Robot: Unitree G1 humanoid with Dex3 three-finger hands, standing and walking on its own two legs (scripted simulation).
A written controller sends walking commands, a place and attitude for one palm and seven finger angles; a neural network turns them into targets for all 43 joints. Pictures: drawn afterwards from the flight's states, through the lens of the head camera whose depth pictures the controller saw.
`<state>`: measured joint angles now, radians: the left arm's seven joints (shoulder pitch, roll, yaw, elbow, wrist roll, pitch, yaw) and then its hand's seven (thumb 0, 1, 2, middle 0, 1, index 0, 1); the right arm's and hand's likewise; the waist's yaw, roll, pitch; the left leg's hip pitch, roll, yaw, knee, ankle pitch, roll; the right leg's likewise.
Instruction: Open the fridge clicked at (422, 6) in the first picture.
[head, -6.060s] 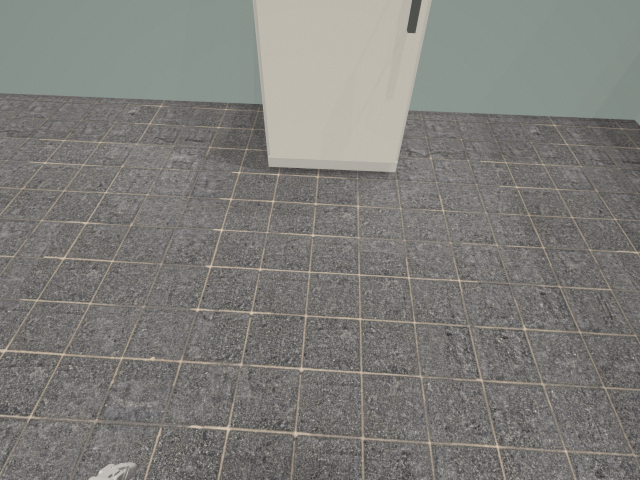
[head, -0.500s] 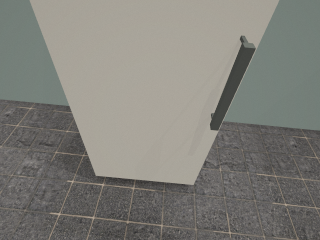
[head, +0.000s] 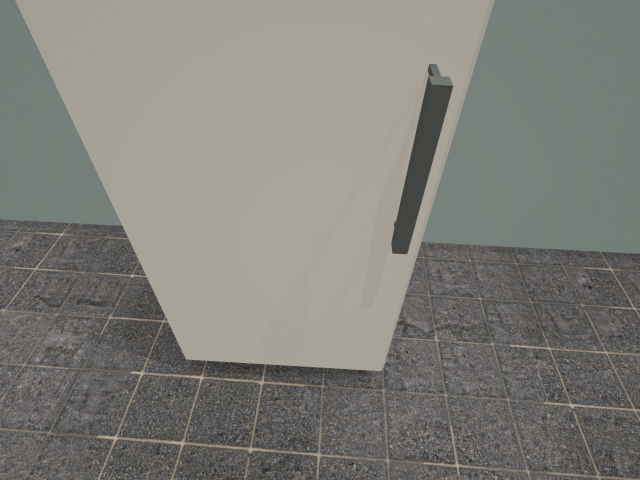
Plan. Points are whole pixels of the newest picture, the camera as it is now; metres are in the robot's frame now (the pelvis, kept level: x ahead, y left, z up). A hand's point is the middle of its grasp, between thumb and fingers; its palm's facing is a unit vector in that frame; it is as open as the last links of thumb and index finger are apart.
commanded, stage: come to a stop and stand still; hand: right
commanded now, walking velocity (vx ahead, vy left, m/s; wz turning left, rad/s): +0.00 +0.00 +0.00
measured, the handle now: (414, 170) +0.55 -0.12 +0.11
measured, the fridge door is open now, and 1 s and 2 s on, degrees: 0 0 0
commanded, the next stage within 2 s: look again from close up in 0.88 s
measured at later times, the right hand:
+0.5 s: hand out of the picture +0.02 -0.23 -0.14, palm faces -0.02 +0.94 -0.33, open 7.3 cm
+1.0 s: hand out of the picture +0.04 -0.20 -0.14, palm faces +0.00 +0.95 -0.31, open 7.3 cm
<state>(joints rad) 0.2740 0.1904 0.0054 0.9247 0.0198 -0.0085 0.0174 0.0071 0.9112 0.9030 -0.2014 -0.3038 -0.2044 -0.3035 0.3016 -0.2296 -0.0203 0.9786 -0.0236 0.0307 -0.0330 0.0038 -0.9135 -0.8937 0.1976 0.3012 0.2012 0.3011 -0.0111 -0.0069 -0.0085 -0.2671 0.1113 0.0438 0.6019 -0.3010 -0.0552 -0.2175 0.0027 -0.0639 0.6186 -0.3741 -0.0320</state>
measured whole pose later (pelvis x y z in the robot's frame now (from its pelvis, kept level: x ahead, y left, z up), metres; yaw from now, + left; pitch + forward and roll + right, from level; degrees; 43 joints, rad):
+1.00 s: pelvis -0.03 +0.03 +0.02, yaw -1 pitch -2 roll +0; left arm 0.17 0.30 0.00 1.09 0.01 -0.01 -0.01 0.01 0.91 0.90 -0.20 -0.30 -0.21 -0.30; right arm 0.16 -0.29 0.01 1.05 -0.02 0.00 -0.01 0.00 -0.91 -0.89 0.20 0.30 0.20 0.30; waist 0.00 0.00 0.03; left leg -0.19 0.07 0.08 0.40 -0.16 -0.03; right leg -0.15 -0.02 -0.03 0.40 -0.21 0.01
